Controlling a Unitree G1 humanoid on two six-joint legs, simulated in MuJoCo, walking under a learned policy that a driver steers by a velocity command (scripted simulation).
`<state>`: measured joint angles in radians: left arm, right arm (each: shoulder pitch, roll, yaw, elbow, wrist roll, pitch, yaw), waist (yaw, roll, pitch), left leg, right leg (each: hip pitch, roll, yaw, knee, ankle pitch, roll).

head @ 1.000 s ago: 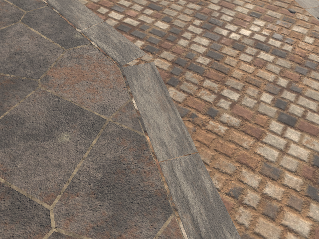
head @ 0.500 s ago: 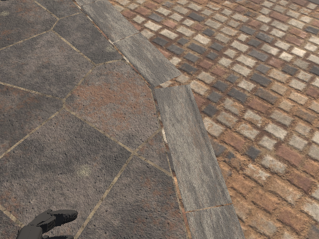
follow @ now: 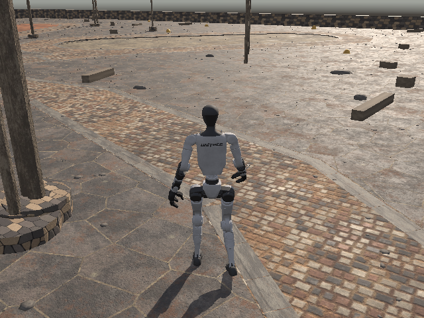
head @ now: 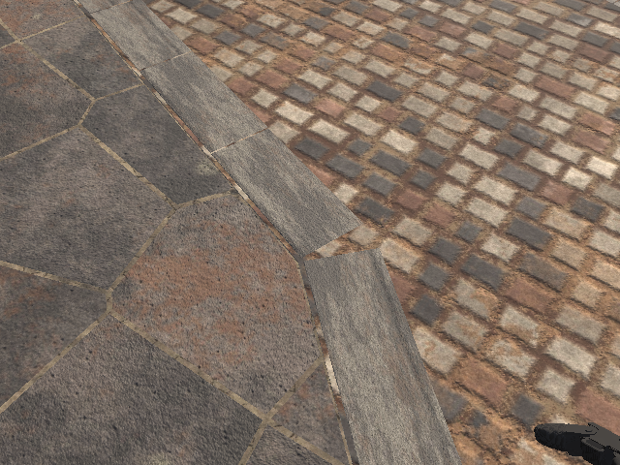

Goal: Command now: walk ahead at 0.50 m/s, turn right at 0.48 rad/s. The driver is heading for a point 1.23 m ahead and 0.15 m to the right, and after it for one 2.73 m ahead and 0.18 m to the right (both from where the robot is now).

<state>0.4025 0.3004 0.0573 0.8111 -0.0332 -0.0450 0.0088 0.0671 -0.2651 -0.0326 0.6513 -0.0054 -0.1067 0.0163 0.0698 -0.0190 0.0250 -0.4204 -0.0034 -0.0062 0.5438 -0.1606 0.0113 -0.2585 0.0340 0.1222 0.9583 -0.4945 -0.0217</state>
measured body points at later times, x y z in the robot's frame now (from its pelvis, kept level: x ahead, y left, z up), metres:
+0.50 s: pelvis +0.25 -0.07 -0.01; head +0.29 -0.09 +0.43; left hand +0.53 +0.11 -0.09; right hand +0.21 -0.37 -0.14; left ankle +0.11 +0.12 -0.65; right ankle +0.32 -0.17 -0.73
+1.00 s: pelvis +0.54 -0.13 -0.01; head +0.57 -0.13 +0.44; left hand +0.62 +0.16 -0.13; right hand +0.69 -0.40 -0.10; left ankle +0.68 -0.06 -0.73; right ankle +0.32 -0.17 -0.72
